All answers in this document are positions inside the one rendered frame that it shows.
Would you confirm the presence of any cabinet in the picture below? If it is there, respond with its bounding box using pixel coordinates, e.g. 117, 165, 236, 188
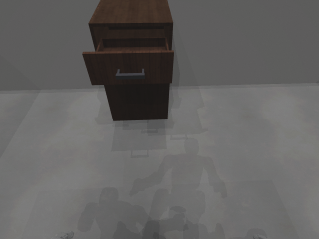
88, 0, 173, 121

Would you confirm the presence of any handle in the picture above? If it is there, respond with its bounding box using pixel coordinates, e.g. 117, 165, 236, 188
115, 68, 145, 80

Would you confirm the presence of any drawer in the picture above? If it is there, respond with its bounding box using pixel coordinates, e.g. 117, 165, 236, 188
82, 37, 174, 85

